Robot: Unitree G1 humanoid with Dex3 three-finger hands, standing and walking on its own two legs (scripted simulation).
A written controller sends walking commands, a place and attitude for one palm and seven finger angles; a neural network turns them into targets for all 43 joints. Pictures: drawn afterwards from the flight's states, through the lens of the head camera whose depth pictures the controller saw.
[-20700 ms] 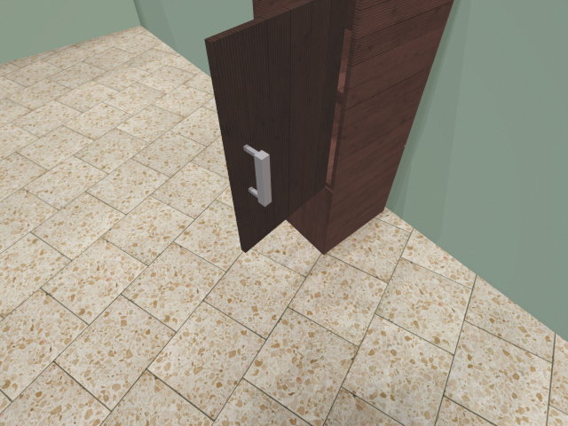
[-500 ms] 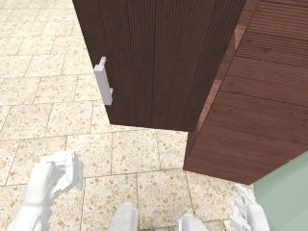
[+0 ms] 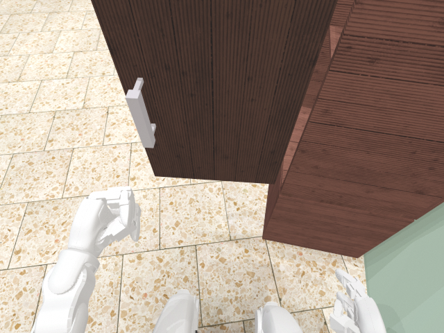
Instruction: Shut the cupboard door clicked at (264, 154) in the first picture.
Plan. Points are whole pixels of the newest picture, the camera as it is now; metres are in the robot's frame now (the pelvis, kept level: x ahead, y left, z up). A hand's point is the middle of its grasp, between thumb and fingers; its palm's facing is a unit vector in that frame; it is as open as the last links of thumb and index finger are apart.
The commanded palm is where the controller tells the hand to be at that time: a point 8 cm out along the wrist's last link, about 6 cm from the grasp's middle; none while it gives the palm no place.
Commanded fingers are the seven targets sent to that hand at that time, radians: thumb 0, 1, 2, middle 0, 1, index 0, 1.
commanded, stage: bring the fist close to the handle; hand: left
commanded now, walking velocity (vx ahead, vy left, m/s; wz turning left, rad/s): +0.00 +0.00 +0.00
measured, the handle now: (144, 114) +0.52 +0.20 +0.06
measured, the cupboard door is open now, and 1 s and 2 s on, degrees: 98 98 86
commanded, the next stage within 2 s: push the door shut along its arc in 1.06 s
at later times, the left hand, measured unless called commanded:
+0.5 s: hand (146, 165) +0.39 +0.16 +0.06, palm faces -0.05 -1.00 -0.02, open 3.1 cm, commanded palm +0.37 +0.22 +0.06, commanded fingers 0.00 0.90 0.90 -1.30 -1.50 -1.30 -1.50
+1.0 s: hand (149, 154) +0.43 +0.17 +0.05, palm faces -0.03 -1.00 -0.02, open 3.1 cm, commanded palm +0.40 +0.22 +0.06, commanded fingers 0.00 0.90 0.90 -1.30 -1.50 -1.30 -1.50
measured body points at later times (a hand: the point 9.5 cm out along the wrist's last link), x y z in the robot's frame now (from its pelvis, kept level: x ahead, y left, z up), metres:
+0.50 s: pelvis +0.01 +0.00 +0.01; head +0.10 +0.01 +0.45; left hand +0.39 +0.22 +0.07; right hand +0.13 -0.26 -0.10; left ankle +0.05 +0.12 -0.63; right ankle +0.02 -0.11 -0.63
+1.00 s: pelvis +0.01 +0.00 +0.01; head +0.11 +0.00 +0.45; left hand +0.42 +0.22 +0.06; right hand +0.08 -0.27 -0.11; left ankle +0.05 +0.12 -0.63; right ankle +0.02 -0.11 -0.63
